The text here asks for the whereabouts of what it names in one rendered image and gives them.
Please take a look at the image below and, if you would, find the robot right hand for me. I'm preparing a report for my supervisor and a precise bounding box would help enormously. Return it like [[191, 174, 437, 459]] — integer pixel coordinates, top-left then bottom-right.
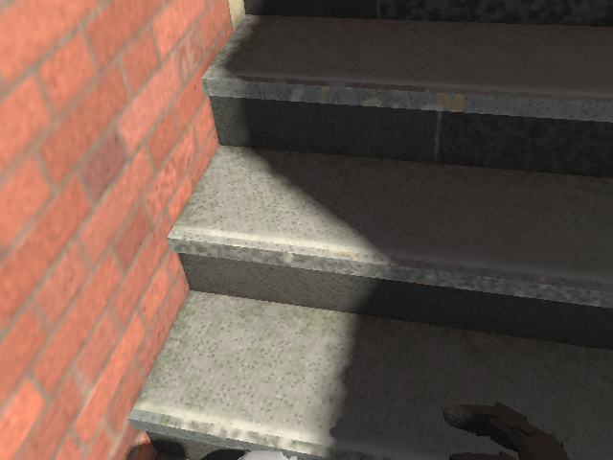
[[443, 402, 570, 460]]

